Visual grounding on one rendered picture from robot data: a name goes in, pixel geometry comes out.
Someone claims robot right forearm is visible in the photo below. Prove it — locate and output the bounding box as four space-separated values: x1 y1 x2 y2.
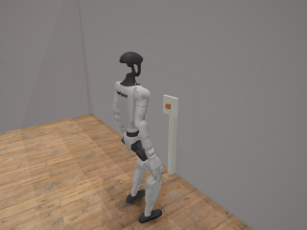
137 121 156 159

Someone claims left robot shin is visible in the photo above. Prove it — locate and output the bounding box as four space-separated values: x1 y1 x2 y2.
130 158 148 196

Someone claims button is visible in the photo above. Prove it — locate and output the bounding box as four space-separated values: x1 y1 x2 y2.
165 103 171 109

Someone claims right robot upper arm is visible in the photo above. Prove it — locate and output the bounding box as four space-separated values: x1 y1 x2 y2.
134 86 151 130

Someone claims left robot upper arm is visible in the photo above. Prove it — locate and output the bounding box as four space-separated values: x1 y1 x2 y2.
112 81 121 116

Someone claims robot right hand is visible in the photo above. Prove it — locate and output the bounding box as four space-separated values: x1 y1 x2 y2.
149 156 164 179

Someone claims robot left forearm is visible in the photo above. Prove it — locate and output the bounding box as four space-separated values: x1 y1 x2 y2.
113 112 127 134

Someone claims panel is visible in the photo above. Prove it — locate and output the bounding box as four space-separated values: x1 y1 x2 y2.
163 95 178 175

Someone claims right robot foot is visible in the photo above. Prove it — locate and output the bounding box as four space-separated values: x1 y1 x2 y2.
139 209 162 223

